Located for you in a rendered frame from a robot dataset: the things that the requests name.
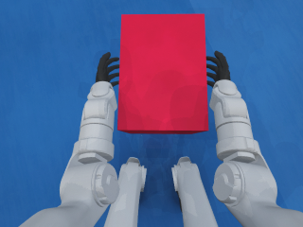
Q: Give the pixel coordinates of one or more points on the left robot hand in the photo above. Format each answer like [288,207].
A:
[103,69]

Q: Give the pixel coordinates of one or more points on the robot left shin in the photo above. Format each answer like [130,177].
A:
[132,160]

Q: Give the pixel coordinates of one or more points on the right robot hand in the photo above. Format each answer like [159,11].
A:
[221,70]

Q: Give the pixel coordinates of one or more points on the robot right upper arm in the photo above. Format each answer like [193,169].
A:
[249,192]

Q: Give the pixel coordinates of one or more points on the robot left upper arm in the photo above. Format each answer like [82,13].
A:
[86,191]

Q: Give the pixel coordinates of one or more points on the carton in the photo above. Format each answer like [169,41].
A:
[162,86]

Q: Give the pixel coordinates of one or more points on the robot left forearm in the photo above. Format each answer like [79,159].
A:
[95,142]

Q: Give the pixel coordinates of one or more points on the robot right forearm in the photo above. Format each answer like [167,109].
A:
[233,126]

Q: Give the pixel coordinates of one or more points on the robot left thigh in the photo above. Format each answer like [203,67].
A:
[124,211]

